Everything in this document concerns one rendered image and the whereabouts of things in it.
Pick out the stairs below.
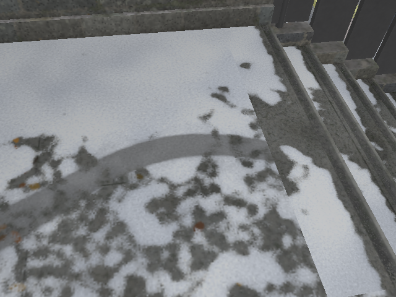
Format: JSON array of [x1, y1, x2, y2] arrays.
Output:
[[283, 45, 396, 255]]

